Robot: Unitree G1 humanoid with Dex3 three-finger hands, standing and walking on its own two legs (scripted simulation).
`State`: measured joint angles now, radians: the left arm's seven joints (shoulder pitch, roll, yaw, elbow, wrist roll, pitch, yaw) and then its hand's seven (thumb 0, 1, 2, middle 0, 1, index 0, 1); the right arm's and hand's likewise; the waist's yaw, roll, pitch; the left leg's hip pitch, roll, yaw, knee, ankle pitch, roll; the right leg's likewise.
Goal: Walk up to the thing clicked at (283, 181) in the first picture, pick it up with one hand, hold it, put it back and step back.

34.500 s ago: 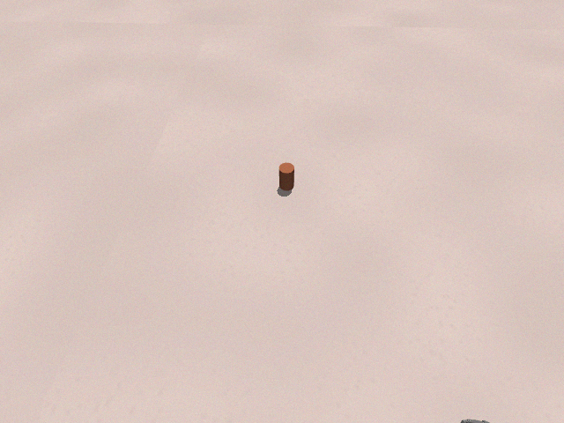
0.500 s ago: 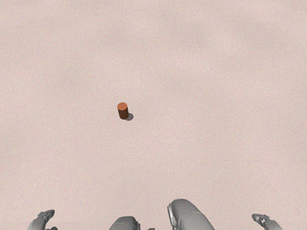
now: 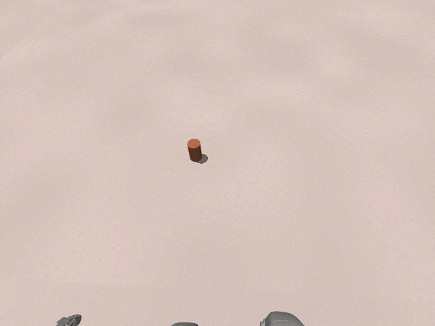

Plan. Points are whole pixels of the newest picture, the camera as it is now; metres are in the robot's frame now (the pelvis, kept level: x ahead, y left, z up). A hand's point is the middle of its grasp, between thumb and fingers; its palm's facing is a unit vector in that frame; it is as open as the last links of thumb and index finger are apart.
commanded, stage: step back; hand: left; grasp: from above
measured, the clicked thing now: (194, 150) +1.08 +0.20 -0.69
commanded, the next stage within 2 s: stand in 0.84 s
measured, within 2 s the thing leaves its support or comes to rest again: neither
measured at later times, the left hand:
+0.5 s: hand out of the picture +0.08 +0.27 -0.14, palm faces +0.00 -0.94 -0.35, open 7.4 cm
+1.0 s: hand (105, 315) +0.15 +0.26 -0.13, palm faces -0.04 -0.94 -0.35, open 7.4 cm
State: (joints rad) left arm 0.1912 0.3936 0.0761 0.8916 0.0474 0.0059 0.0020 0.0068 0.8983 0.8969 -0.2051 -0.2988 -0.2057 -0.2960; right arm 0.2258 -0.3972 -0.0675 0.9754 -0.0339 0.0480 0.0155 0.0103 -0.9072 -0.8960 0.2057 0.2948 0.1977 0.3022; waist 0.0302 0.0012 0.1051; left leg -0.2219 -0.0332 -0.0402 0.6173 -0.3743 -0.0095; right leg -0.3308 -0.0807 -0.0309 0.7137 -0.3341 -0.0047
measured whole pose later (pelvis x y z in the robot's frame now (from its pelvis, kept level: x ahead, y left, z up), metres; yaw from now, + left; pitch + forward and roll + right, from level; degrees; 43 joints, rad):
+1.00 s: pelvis +0.03 +0.01 +0.02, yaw -2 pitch -3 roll +0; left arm 0.05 0.36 0.01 1.09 0.00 -0.01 0.01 0.01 0.90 0.90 -0.20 -0.30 -0.20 -0.30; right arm 0.04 -0.33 -0.02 1.09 -0.01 -0.01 0.01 0.01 -0.91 -0.90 0.21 0.30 0.20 0.30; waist 0.00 0.00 0.08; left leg -0.11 0.00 0.01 0.41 -0.25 0.00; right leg -0.12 -0.02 0.03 0.42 -0.25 0.03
